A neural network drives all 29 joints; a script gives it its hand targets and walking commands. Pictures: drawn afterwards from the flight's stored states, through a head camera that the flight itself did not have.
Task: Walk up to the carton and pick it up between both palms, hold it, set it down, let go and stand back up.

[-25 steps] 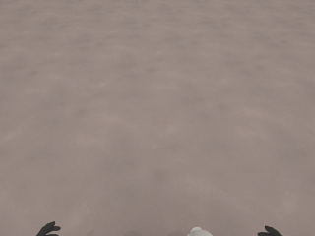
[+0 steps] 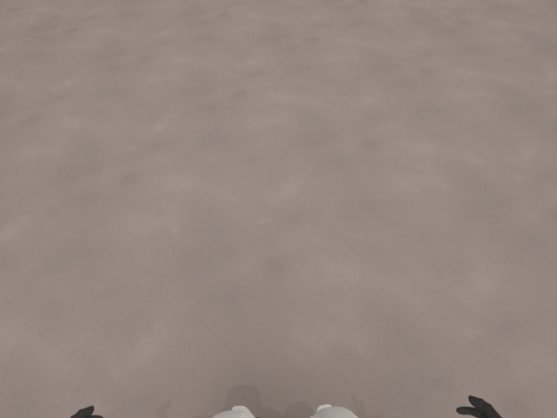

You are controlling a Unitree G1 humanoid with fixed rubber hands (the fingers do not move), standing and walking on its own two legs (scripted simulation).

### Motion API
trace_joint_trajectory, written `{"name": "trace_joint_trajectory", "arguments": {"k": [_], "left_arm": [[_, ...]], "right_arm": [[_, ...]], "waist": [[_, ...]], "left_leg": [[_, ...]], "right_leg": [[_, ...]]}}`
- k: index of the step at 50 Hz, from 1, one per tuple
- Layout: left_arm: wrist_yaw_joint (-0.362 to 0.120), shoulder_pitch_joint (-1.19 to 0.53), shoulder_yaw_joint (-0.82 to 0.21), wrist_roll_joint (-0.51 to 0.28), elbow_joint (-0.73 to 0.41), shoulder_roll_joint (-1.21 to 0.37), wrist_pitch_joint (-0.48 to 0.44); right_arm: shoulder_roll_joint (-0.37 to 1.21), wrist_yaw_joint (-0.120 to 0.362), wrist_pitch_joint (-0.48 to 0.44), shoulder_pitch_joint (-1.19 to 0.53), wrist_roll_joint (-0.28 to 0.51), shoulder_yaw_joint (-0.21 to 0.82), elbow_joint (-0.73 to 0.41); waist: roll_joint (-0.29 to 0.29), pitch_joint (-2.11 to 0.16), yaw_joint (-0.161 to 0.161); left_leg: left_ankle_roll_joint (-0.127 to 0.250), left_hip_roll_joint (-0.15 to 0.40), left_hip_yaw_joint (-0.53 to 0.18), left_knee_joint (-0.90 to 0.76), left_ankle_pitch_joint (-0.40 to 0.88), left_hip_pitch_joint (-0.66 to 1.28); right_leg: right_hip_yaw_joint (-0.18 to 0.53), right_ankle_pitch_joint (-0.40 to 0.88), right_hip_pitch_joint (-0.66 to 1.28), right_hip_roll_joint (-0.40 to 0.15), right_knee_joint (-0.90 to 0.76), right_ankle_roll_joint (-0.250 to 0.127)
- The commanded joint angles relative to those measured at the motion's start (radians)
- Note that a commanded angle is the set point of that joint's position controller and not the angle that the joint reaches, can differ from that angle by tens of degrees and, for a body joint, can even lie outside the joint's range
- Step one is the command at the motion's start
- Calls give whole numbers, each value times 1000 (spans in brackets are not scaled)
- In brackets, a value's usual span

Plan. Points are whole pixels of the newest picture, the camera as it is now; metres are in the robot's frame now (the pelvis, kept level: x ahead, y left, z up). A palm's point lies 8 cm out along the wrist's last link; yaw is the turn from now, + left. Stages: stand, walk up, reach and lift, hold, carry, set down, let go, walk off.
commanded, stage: walk up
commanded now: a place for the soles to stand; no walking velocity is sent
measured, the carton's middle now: out of the picture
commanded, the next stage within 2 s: none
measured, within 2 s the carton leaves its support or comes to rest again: neither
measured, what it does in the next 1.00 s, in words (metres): walks backwards: right foot, then left foot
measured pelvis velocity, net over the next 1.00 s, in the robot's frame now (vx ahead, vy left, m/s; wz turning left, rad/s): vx -0.35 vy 0.07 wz -0.15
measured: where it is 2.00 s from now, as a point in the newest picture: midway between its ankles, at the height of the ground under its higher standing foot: outside the picture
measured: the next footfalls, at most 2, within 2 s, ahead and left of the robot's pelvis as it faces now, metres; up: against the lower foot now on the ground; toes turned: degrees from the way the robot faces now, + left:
right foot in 0.02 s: +0.07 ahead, -0.09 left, +0.00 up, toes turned +5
left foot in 0.48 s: -0.17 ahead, +0.14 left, +0.00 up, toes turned -7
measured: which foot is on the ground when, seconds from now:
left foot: down 0.00-0.04, up 0.06-0.46, down 0.48-1.00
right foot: up 0.00-0.00, down 0.02-0.54, up 0.56-0.96, down 0.98-1.00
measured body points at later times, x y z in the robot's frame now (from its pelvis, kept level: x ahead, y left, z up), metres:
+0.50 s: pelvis -0.17 +0.04 -0.01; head -0.15 +0.01 +0.44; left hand -0.03 +0.36 -0.08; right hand -0.07 -0.26 -0.15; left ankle -0.21 +0.14 -0.70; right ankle +0.03 -0.09 -0.71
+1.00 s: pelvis -0.35 +0.07 +0.00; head -0.30 +0.06 +0.45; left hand -0.19 +0.36 -0.10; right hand -0.29 -0.26 -0.12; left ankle -0.21 +0.14 -0.71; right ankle -0.35 -0.01 -0.71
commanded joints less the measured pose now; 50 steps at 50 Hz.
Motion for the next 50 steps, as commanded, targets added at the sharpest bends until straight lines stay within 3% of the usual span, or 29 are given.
{"name": "trace_joint_trajectory", "arguments": {"k": [1, 2, 3, 5, 7, 11, 14, 18, 22, 24, 25, 26, 27, 28, 29, 30, 31, 32, 34, 36, 37, 39, 40, 43, 46, 47, 48, 49, 50], "left_arm": [[-11, 261, 100, 41, 69, 237, -16], [-8, 112, 114, 54, 2, 311, -21], [-1, 33, 136, 51, -47, 349, -15], [2, -60, 127, 48, -45, 289, -21], [3, -48, 115, 38, -53, 243, -29], [5, -10, 112, 30, -52, 222, -34], [1, -24, 116, 23, -61, 242, -24], [0, -65, 126, 44, -70, 265, -1], [3, -114, 116, 58, -61, 284, 17], [1, -117, 123, 67, -52, 295, 33], [4, -181, 120, 62, -51, 281, 35], [1, -150, 105, 44, -48, 236, 35], [9, -174, 92, 28, -67, 176, 31], [21, -216, 125, 25, -47, 275, 28], [11, -156, 135, 14, -19, 299, 30], [-2, -64, 133, 9, 8, 279, 37], [-7, -7, 131, 5, 13, 255, 40], [-15, 60, 132, 10, 34, 251, 40], [-20, 32, 122, 15, 11, 241, 32], [-19, -16, 106, 21, -7, 218, 27], [-19, -8, 102, 19, -6, 208, 29], [-14, 3, 96, 14, -4, 181, 26], [-11, 0, 95, 16, -4, 199, 24], [-15, 38, 88, 9, -8, 186, 20], [-23, 132, 86, 12, 27, 194, 19], [-26, 194, 82, 10, 47, 179, 18], [-30, 264, 87, 22, 60, 185, 16], [-30, 200, 85, 35, 50, 220, 16], [-25, 89, 105, 51, -16, 303, 13]], "right_arm": [[-207, 10, 12, -132, 19, -44, -108], [-192, -2, 15, -81, 19, -44, -86], [-289, -18, 12, -80, 16, -63, -61], [-302, -7, 16, -34, 26, -70, -8], [-280, 3, 20, 24, 34, -65, 6], [-284, 1, 25, 21, 30, -58, 12], [-273, -5, 30, 58, 27, -59, 15], [-269, 6, 40, 107, 28, -51, 24], [-257, 15, 38, 187, 40, -45, 41], [-258, 14, 40, 300, 35, -40, 84], [-278, 17, 41, 350, 22, -53, 116], [-322, 11, 40, 345, 2, -64, 130], [-399, 3, 41, 169, -20, -77, 42], [-432, -4, 31, -42, -27, -77, -5], [-376, -13, 15, -139, -28, -65, -35], [-346, -23, 6, -207, -28, -54, -47], [-306, -25, -6, -218, -17, -56, -63], [-290, -22, -9, -211, -12, -52, -65], [-251, -23, -20, -93, -3, -47, -63], [-242, -30, -22, -8, 9, -45, -50], [-255, -32, -18, 5, 8, -47, -52], [-248, -29, -14, 6, 1, -48, -67], [-244, -27, -11, 3, 9, -45, -62], [-258, -25, -4, -14, 5, -46, -73], [-265, -16, 1, -43, 12, -50, -69], [-265, -13, 7, -73, 17, -49, -73], [-255, -11, 9, -124, 28, -47, -90], [-206, -13, 13, -91, 43, -38, -71], [-198, -18, 13, -121, 37, -42, -79]], "waist": [[-65, -121, 113], [-234, -6, 57], [-131, 9, 68], [-39, 30, 16], [-53, -15, -1], [-27, -65, 24], [-98, -75, 20], [-163, -96, 7], [-210, -109, -27], [-285, -132, -38], [-166, -89, -94], [115, -56, -104], [445, 64, -92], [259, 228, -39], [138, 206, 7], [111, 177, 74], [82, 131, 88], [127, 73, 101], [111, -25, 31], [81, -97, -17], [132, -119, -17], [164, -167, -34], [167, -156, -40], [201, -172, -21], [238, -185, 16], [223, -196, 52], [203, -199, 104], [-44, -130, 68], [-201, -34, 55]], "left_leg": [[17, 105, -114, 145, -323, -220], [-51, -42, -129, 406, -353, -346], [-21, -38, -291, 509, -341, -183], [-26, -46, -306, 625, -194, -116], [-49, -51, -295, 651, -134, -130], [-66, -41, -316, 624, -131, -162], [-56, -39, -278, 611, -137, -79], [-35, -4, -188, 496, -243, 44], [17, 50, -146, 185, -383, 251], [40, 64, -86, -47, -433, 408], [55, 103, -146, -138, -326, 448], [70, 169, -279, -254, -428, 278], [135, 440, -670, -611, -730, -51], [164, 506, -764, -678, -782, -342], [148, 452, -658, -637, -655, -398], [130, 369, -526, -569, -507, -367], [62, 289, -412, -512, -370, -240], [50, 248, -366, -442, -278, -114], [80, 249, -359, -340, -118, 146], [67, 272, -355, -303, -19, 342], [58, 271, -342, -314, -54, 372], [142, 313, -401, -304, -84, 393], [141, 308, -391, -301, -74, 387], [184, 361, -394, -279, 16, 341], [136, 343, -334, -275, 42, 239], [110, 330, -291, -258, -5, 206], [63, 294, -243, -161, -99, 49], [-5, 150, -119, 115, -338, -52], [-76, 6, -52, 352, -391, -269]], "right_leg": [[275, -34, 277, -231, -591, -88], [669, -110, 129, -414, -729, -114], [705, -263, -73, -408, -789, -111], [519, -207, -105, -311, -739, -59], [427, -104, 4, -222, -693, -15], [469, -104, 148, -235, -670, -11], [451, -147, 89, -233, -690, -32], [429, -202, 5, -261, -704, -145], [379, -168, -109, -264, -732, -122], [343, -154, -179, -243, -774, -51], [300, -213, -297, -185, -634, -13], [203, -278, -285, -20, -306, 7], [-58, -201, -349, 212, 103, 34], [53, -132, -267, 169, 322, 40], [88, -58, -148, 154, 421, 36], [95, 4, -74, 149, 508, 39], [97, 84, -80, 119, 461, 34], [70, 97, -73, 117, 459, 40], [51, 71, -141, 84, 388, 39], [65, 57, -194, 73, 275, 24], [50, 51, -186, 66, 241, 26], [36, -18, -135, 51, 168, 17], [18, -29, -144, 48, 158, 21], [12, -93, -34, 2, -2, -5], [-62, -42, 134, -24, -237, -28], [-107, 22, 205, -7, -339, -40], [-49, 75, 337, -32, -419, -66], [250, -54, 256, -165, -619, -114], [668, -3, 169, -386, -688, -156]]}}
